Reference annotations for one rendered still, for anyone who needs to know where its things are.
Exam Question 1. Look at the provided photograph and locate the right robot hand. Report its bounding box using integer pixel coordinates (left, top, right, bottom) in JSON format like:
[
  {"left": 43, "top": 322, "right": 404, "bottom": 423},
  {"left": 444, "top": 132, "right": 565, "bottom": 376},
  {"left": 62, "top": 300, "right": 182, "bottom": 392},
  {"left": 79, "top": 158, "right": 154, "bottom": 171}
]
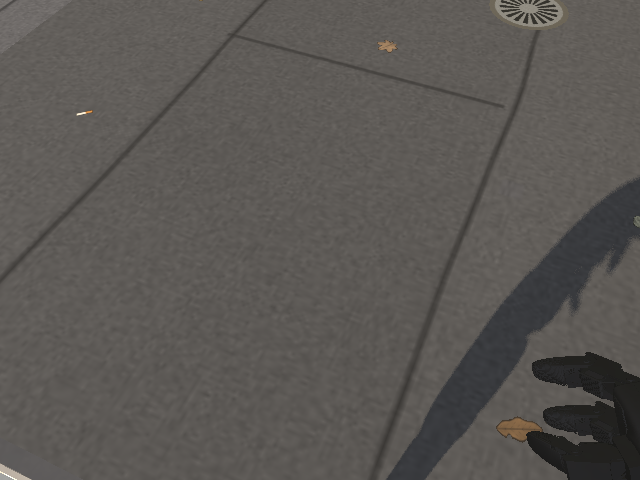
[{"left": 526, "top": 352, "right": 640, "bottom": 480}]

